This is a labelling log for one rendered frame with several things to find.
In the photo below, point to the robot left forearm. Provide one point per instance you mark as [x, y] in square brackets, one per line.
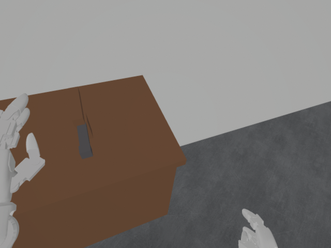
[9, 226]

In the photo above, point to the robot right hand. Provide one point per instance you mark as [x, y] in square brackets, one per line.
[261, 238]

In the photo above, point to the robot left hand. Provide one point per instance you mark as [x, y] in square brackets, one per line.
[11, 122]

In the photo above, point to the counter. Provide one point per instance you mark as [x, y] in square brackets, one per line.
[73, 202]

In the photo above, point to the tap lever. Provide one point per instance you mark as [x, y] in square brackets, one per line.
[85, 149]

